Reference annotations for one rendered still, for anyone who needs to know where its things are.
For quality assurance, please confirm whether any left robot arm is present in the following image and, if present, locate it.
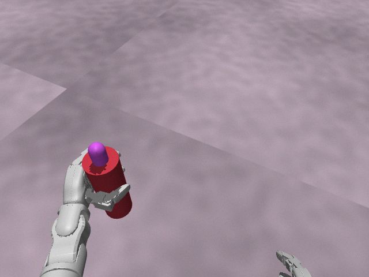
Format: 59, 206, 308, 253
39, 203, 91, 277

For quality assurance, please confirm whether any right robot hand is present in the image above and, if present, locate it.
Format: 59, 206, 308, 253
276, 250, 312, 277

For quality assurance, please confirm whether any bottle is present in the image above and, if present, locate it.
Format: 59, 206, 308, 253
82, 142, 132, 219

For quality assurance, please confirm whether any left robot hand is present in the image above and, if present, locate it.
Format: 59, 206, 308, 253
63, 148, 130, 212

